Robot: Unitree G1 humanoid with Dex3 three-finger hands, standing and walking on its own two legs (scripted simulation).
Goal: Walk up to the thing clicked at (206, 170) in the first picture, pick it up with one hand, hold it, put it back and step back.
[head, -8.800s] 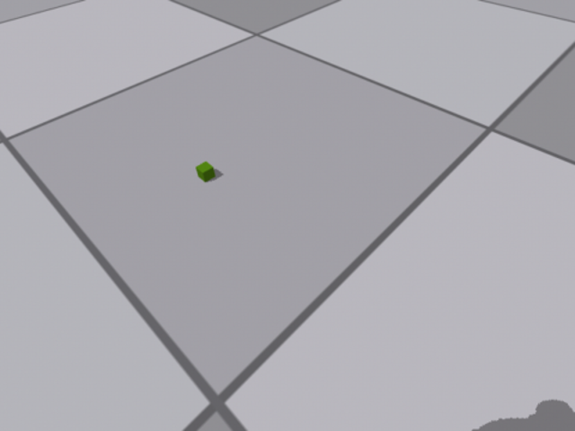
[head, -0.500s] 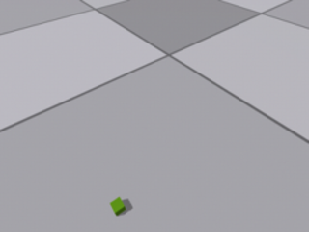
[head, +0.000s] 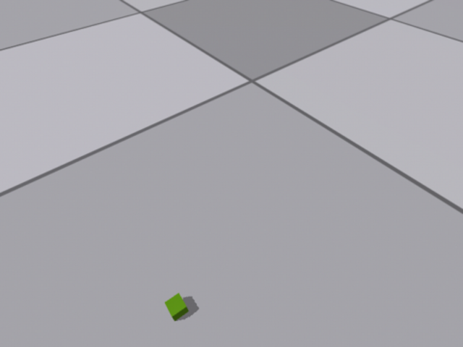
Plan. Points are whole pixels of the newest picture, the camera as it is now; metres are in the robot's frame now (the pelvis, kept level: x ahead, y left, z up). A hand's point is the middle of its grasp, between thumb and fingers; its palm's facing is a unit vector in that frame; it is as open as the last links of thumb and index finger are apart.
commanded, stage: rise first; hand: left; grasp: from above
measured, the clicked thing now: (176, 307) +0.42 +0.25 -0.75
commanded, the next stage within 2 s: none
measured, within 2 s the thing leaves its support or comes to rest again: neither
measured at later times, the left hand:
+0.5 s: hand out of the picture +0.13 +0.26 -0.21, palm faces -0.09 -0.88 -0.46, open 13.3 cm
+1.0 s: hand out of the picture +0.12 +0.28 -0.28, palm faces -0.25 -0.74 -0.62, open 14.2 cm
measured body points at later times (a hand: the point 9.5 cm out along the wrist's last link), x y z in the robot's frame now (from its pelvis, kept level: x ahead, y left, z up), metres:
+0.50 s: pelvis -0.01 +0.01 -0.06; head +0.06 +0.02 +0.39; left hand +0.14 +0.31 -0.18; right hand +0.11 -0.25 -0.17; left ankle +0.00 +0.14 -0.75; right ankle -0.03 -0.12 -0.75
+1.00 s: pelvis -0.03 +0.01 -0.13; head +0.09 +0.03 +0.30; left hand +0.14 +0.32 -0.24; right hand +0.16 -0.23 -0.23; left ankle +0.00 +0.14 -0.75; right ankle -0.03 -0.12 -0.75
